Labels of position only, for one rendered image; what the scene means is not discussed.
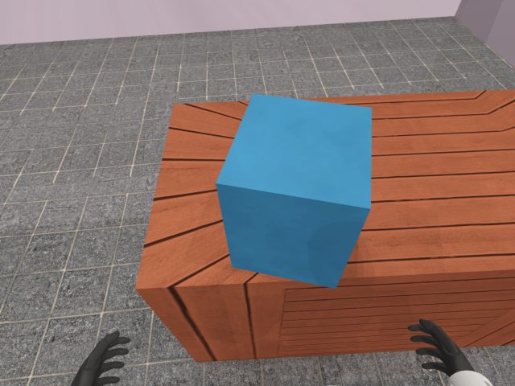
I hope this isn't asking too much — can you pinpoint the robot left hand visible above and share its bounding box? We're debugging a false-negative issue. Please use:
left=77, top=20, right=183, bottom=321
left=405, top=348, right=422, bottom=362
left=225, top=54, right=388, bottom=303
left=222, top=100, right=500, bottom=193
left=71, top=331, right=130, bottom=386

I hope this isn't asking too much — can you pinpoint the carton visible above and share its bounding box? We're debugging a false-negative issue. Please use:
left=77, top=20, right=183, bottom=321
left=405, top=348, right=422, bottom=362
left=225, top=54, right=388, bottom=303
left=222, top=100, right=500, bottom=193
left=216, top=94, right=372, bottom=289

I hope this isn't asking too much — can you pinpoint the pedestal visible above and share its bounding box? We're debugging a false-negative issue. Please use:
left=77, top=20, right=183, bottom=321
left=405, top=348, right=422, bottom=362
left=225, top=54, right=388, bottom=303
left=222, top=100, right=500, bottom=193
left=135, top=89, right=515, bottom=363

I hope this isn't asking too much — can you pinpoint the robot right hand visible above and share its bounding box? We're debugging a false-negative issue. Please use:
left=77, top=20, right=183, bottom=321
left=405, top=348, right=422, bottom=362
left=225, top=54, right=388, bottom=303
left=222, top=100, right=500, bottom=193
left=408, top=318, right=475, bottom=377

